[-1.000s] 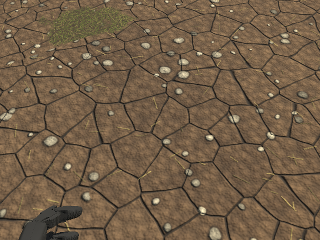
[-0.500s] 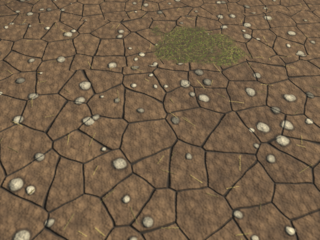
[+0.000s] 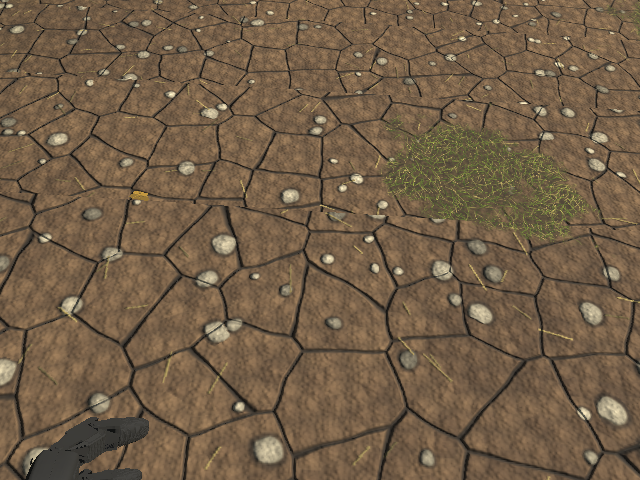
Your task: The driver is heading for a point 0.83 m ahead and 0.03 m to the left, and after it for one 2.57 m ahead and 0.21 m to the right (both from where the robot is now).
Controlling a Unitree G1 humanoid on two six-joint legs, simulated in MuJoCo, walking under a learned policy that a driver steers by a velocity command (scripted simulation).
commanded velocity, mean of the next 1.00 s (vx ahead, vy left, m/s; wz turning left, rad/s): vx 0.15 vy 0.00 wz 0.21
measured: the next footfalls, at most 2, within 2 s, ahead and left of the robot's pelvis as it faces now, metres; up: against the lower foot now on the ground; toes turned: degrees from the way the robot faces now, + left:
right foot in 0.02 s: +0.18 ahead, -0.13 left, +0.00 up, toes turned +4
left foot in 0.44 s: +0.30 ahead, +0.13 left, +0.00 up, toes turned +9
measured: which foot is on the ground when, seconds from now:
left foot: down 0.00-0.04, up 0.06-0.42, down 0.44-1.00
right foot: up 0.00-0.00, down 0.02-0.46, up 0.48-0.70, down 0.72-1.00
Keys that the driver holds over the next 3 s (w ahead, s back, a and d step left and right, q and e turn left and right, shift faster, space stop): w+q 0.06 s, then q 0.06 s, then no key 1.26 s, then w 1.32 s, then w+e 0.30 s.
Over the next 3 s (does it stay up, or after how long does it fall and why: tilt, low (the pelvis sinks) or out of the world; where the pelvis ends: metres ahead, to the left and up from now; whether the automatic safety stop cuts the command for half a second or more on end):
stays up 1.01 0.18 0.01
